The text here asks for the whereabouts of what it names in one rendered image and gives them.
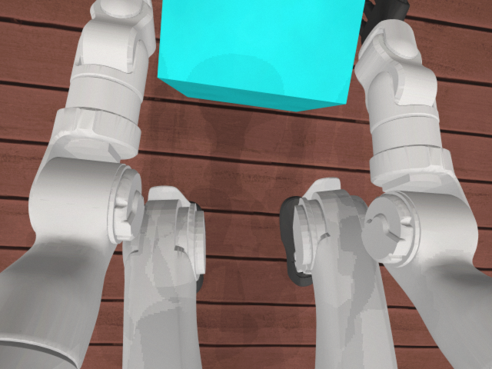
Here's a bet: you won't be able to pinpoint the right robot hand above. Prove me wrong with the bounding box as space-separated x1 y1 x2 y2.
359 0 410 44

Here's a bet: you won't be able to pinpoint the robot right upper arm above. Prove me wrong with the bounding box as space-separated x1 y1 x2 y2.
361 190 492 369

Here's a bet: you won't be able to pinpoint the robot left forearm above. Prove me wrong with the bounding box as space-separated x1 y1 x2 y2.
28 0 156 230

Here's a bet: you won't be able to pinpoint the robot right foot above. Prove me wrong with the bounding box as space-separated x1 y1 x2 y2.
279 196 313 287

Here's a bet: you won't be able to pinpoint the robot right forearm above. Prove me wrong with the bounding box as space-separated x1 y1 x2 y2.
354 19 478 231

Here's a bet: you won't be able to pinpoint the left robot shin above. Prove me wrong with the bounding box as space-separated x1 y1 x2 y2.
122 185 200 279

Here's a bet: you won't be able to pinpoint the carton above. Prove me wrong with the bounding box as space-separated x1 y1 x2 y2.
158 0 365 111

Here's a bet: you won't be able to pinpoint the robot left upper arm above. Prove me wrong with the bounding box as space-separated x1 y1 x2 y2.
0 157 145 369

